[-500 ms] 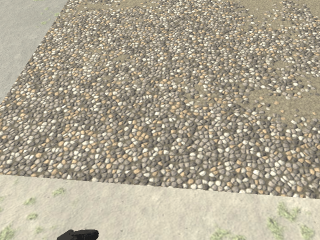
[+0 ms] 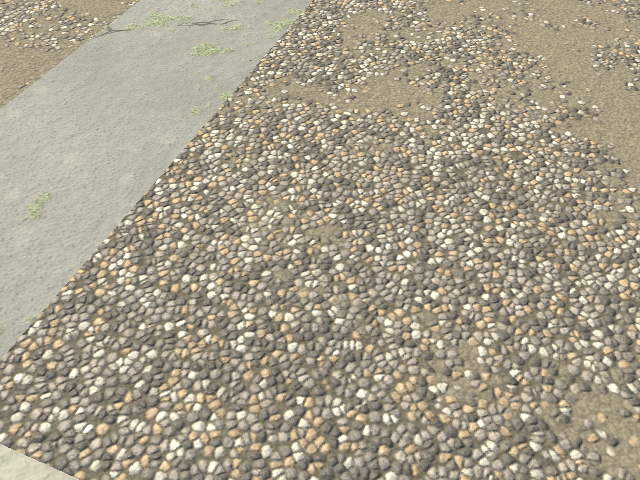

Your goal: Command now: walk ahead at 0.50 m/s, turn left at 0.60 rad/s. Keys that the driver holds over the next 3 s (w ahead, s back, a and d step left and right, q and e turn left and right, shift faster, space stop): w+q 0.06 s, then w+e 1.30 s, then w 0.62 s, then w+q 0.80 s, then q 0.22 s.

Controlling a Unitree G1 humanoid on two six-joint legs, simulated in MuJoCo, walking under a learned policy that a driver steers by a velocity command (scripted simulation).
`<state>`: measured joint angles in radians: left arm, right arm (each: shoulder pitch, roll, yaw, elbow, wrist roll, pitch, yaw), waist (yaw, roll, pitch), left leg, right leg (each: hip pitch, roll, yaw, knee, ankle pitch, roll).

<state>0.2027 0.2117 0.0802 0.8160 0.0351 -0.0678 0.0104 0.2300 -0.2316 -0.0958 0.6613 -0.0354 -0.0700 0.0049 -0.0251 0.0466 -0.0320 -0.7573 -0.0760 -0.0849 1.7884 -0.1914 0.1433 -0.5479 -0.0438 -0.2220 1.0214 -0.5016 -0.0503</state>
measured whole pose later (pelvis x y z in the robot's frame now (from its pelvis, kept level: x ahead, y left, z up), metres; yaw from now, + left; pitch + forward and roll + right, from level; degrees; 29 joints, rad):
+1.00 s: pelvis +0.59 -0.07 +0.06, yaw -20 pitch +2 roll +0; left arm 0.31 0.27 0.08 0.74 0.00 -0.02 -0.01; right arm 0.21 -0.23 -0.03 0.69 -0.05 -0.06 0.00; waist 0.01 0.01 0.03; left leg -0.53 0.09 -0.03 1.24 -0.33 -0.02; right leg -0.32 0.14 -0.02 0.47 -0.18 -0.14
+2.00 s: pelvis +1.06 -0.33 +0.07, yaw -39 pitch +1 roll +1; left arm 0.22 0.24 0.02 0.74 0.03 -0.06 -0.01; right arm 0.37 -0.25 -0.04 0.86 -0.02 -0.05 0.02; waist -0.03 0.02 0.02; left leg -0.36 0.02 0.02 1.09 -0.36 0.06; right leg -0.31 0.03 -0.07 0.49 -0.20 -0.07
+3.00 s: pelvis +1.54 -0.58 +0.05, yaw -7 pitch +1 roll +1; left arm 0.06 0.25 0.01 0.68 0.03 -0.07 0.01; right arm 0.39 -0.31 -0.08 0.81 0.00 -0.02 -0.02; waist -0.09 0.01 0.07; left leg -0.25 -0.16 -0.14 1.03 -0.55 0.06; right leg -0.47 -0.01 -0.02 0.58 -0.13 -0.03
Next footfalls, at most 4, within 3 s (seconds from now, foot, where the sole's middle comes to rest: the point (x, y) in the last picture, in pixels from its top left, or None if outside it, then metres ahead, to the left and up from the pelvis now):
0.32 left None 0.35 0.10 -0.71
0.82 right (386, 407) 0.65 -0.13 -0.71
1.38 left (365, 277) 1.01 -0.11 -0.71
1.86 right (488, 256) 1.07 -0.44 -0.71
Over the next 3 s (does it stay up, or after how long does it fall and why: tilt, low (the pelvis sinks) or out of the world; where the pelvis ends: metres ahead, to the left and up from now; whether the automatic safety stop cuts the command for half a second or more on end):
stays up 1.54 -0.58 0.05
